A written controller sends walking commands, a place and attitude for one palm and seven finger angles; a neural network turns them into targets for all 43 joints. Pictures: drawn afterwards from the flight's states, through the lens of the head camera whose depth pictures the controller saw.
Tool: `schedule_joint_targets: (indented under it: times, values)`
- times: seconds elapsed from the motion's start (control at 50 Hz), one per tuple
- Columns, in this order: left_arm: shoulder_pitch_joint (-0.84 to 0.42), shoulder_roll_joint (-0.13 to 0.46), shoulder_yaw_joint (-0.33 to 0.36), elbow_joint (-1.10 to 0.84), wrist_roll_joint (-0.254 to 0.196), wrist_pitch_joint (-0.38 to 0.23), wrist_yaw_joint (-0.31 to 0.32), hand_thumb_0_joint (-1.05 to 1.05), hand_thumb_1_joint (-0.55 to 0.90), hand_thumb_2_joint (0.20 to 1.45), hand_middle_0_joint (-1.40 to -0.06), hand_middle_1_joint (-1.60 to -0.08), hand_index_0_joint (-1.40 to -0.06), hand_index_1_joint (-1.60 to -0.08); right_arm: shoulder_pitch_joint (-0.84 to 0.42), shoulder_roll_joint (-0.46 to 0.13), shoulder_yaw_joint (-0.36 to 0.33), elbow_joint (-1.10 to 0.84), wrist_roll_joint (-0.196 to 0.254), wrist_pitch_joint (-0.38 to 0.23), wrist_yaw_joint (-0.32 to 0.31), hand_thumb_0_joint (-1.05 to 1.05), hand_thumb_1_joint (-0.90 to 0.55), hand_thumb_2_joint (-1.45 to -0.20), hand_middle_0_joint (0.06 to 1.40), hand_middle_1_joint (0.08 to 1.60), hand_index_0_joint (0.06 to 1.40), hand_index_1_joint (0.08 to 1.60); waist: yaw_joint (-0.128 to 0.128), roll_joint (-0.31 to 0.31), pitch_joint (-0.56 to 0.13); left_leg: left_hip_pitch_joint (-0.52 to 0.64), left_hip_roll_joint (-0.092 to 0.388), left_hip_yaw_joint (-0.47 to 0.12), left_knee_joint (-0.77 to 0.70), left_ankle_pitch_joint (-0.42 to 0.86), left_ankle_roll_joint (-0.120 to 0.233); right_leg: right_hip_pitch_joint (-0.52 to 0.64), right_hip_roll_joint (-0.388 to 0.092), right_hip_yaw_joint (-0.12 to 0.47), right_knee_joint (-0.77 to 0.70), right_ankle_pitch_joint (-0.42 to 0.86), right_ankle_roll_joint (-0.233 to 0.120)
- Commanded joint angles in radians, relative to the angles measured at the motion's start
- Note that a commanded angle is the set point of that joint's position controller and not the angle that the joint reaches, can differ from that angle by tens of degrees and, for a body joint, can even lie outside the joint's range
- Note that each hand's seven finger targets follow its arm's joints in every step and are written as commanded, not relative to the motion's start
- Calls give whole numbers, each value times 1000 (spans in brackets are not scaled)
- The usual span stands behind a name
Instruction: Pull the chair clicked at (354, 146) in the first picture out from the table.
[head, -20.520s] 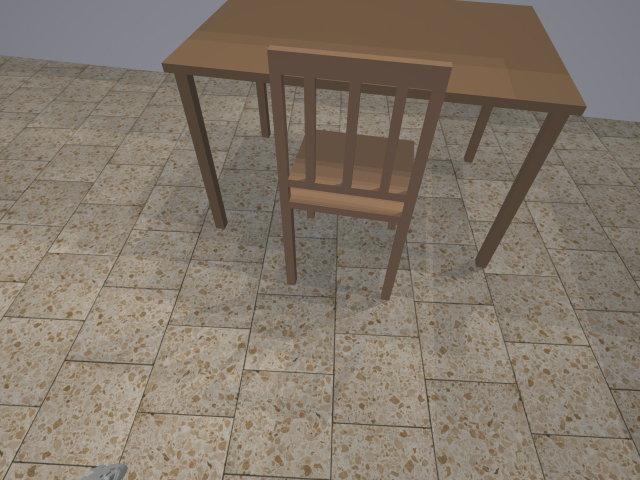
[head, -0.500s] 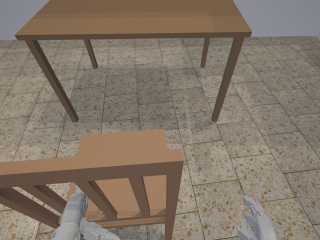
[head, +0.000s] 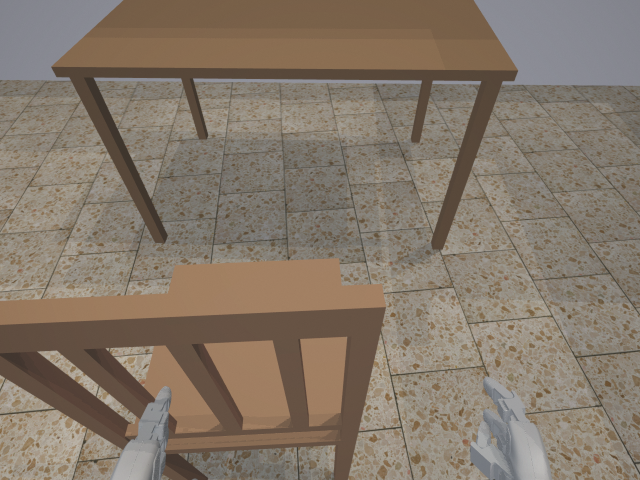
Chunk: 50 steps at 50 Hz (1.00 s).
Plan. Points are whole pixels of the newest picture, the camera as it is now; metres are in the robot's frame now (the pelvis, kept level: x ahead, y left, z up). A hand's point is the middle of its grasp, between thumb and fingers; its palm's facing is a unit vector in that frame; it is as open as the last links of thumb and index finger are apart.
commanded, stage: draw the fingers out of the gap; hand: left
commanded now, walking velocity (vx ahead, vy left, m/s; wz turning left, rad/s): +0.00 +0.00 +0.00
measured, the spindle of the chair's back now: (213, 389) +0.24 +0.16 -0.03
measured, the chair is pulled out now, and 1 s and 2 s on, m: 0.59 0.59 0.58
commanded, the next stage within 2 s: draw the hand back to the body in 0.16 s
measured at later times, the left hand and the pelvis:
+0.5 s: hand out of the picture +0.12 +0.16 +0.05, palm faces +0.10 -0.99 -0.09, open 17.5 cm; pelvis -0.02 +0.00 -0.02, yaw +0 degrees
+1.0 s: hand (113, 462) +0.14 +0.20 +0.09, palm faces +0.08 -0.92 -0.39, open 15.7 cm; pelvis -0.01 +0.00 +0.03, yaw -1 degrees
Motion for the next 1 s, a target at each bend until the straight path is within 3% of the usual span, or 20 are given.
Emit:
schedule_joint_targets:
  times: [0.0,0.08,0.1,0.22,0.26,0.28,0.3,0.36,0.38,0.46,0.52,0.58,0.66,0.72,0.76,0.78,0.8,0.82,0.88,0.98]
  values:
    - [113,66,35,-236,5,-57,5,0,-550,200,0,0,0,0,-84,-107,-54,-181,4,-58,-16,0,-900,-900,200,300,200,300,-3,-36,-64,56,-7,34,-147,264,45,63,9,-41,-138,217,-42]
    - [176,60,23,-262,11,-67,7,0,-550,200,0,0,0,0,-85,-98,-57,-193,5,-56,-17,0,-900,-900,200,300,200,300,0,-48,-53,37,-8,34,-140,239,46,48,13,-42,-132,190,-43]
    - [198,78,50,-262,11,-71,9,0,-550,200,0,0,0,0,-86,-97,-61,-191,6,-52,-18,0,-900,-900,200,300,200,300,7,-45,-58,29,-8,34,-137,240,45,49,14,-42,-127,188,-45]
    - [277,51,2,-319,21,-97,-2,0,-550,200,0,0,0,0,-87,-92,-66,-213,9,-49,-21,0,-900,-900,200,300,200,300,1,-38,-44,11,-9,37,-121,213,48,10,18,-43,-117,154,-44]
    - [268,81,31,-315,23,-102,1,0,-550,200,0,0,0,0,-77,-92,-71,-208,8,-46,-27,0,-900,-900,200,300,200,300,0,-50,-32,-11,-8,35,-114,199,50,5,21,-39,-120,141,-48]
    - [198,-3,17,-413,-83,-212,-26,0,-550,200,0,0,0,0,-71,-92,-67,-207,8,-73,-29,0,-900,-900,200,300,200,300,-11,-92,-18,-14,-18,34,-83,221,44,-26,28,-61,-101,172,-44]
    - [220,52,63,-366,-81,-261,-37,0,-550,200,0,0,0,0,-66,-92,-74,-178,11,-87,-31,0,-900,-900,200,300,200,300,5,-72,-51,-8,-17,40,-72,225,45,-24,31,-52,-92,170,-46]
    - [220,102,132,-403,-110,-358,-63,0,-550,200,0,0,0,0,-50,-87,-81,-158,16,-105,-27,0,-900,-900,200,300,200,300,21,-1,-91,12,-15,39,-72,269,36,-2,28,-45,-74,190,-52]
    - [225,83,128,-384,-122,-387,-76,0,-550,200,0,0,0,0,-66,-82,-80,-148,18,-107,-23,0,-900,-900,200,300,200,300,23,8,-74,10,-16,39,-73,262,33,-9,27,-46,-72,179,-53]
    - [181,103,177,-320,-155,-507,-145,0,-550,200,0,0,0,0,-87,-77,-90,-122,26,-109,-6,0,-900,-900,200,300,200,300,22,-47,-60,-35,-4,39,-52,233,34,-11,28,-26,-76,162,-51]
    - [145,116,206,-288,-211,-582,-232,0,-550,200,0,0,0,0,-124,-85,-84,-123,34,-117,9,0,-900,-900,200,300,200,300,23,-46,-57,-52,-3,37,-45,194,30,-1,24,-3,-81,119,-51]
    - [157,145,259,-298,-238,-539,-259,0,-550,200,0,0,0,0,-148,-88,-79,-143,46,-115,5,0,-900,-900,200,300,200,300,40,-7,-86,-5,-3,39,-87,175,34,61,19,3,-112,92,-52]
    - [80,179,326,-329,-274,-461,-235,0,-550,200,0,0,0,0,-151,-86,-67,-140,54,-120,-20,0,-900,-900,200,300,200,300,38,-60,-39,14,6,29,-126,138,39,91,24,10,-179,30,-48]
    - [33,179,327,-352,-282,-447,-228,0,-441,252,-15,-23,-15,-23,-137,-90,-56,-123,55,-141,-28,0,-900,-900,200,300,200,300,31,-33,-7,56,9,24,-161,137,37,95,25,-1,-205,28,-45]
    - [-1,223,375,-365,-286,-444,-216,0,-369,287,-25,-37,-25,-37,-140,-90,-50,-108,55,-155,-31,0,-900,-900,200,300,200,300,39,0,5,73,12,20,-178,149,35,121,27,0,-222,38,-51]
    - [50,407,437,-360,-89,-347,-58,0,-332,305,-30,-45,-30,-45,-126,-83,-40,-82,21,-112,-45,0,-900,-900,200,300,200,300,104,32,-41,132,31,36,-224,152,34,204,1,44,-275,72,-73]
    - [77,287,362,-424,-71,-301,-1,0,-296,322,-35,-53,-35,-53,-125,-65,-28,-104,18,-99,-48,0,-900,-900,200,300,200,300,72,46,9,159,29,41,-249,156,31,202,-10,27,-294,93,-69]
    - [53,270,338,-431,-47,-273,38,0,-260,340,-40,-60,-40,-60,-125,-65,-21,-91,16,-84,-50,0,-900,-900,200,300,200,300,64,74,46,180,34,40,-263,152,31,200,-8,16,-304,91,-71]
    - [-4,319,386,-423,-26,-232,102,0,-151,393,-55,-82,-55,-82,-147,-68,-11,-70,13,-55,-61,0,-900,-900,200,300,200,300,62,63,104,233,38,40,-305,147,31,225,-3,13,-364,90,-71]
    - [-60,351,414,-466,-12,-226,134,0,30,480,-80,-120,-80,-120,-169,-76,1,-51,2,-64,-60,0,-900,-900,200,300,200,300,68,91,99,329,39,33,-396,191,28,318,-5,-4,-400,149,-69]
